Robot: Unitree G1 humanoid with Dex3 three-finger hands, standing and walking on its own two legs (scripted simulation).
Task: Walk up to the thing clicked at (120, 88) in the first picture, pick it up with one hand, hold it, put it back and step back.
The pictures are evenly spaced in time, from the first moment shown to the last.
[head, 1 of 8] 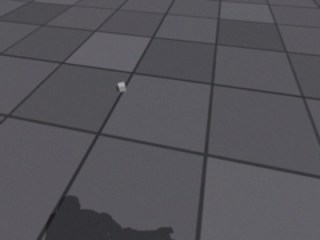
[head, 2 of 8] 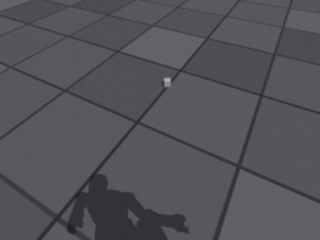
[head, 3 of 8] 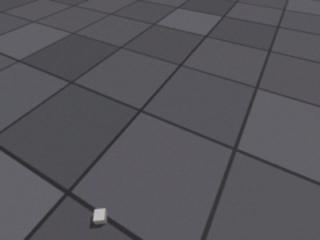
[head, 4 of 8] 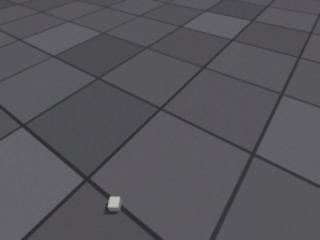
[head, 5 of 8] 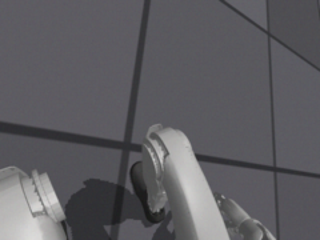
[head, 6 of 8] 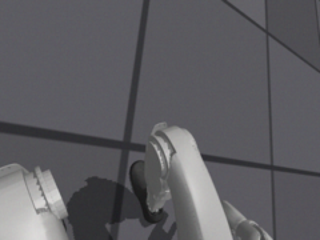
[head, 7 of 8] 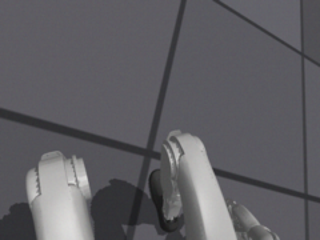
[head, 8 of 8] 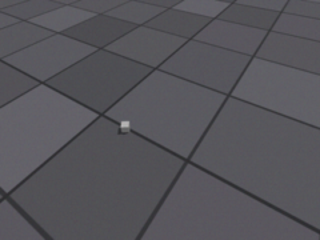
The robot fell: no
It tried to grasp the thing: no
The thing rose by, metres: 0.00
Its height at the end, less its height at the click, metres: +0.00
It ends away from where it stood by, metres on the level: 0.00
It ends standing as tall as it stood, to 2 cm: yes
